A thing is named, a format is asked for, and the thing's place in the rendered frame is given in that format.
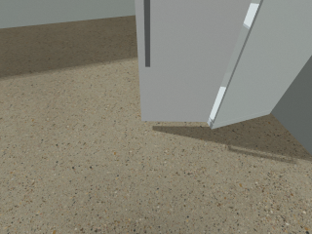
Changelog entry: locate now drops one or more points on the fridge door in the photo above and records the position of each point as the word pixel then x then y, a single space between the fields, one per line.
pixel 191 44

